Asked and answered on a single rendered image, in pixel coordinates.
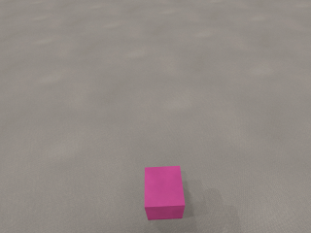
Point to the carton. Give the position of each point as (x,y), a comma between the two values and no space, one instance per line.
(163,193)

